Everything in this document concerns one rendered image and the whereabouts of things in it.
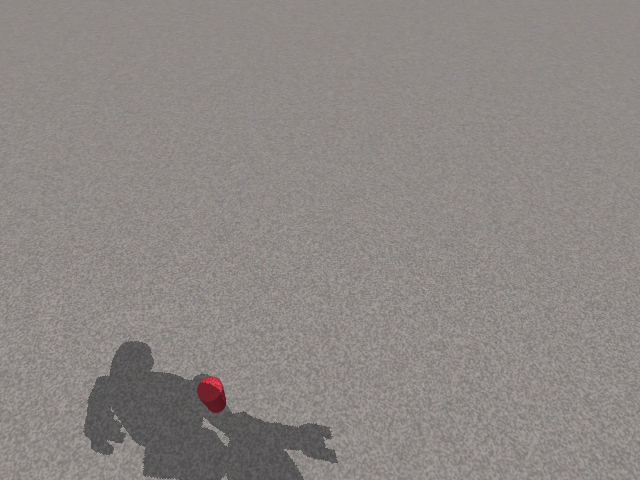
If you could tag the cup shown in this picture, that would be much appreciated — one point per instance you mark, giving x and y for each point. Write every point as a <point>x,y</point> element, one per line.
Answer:
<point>211,392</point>

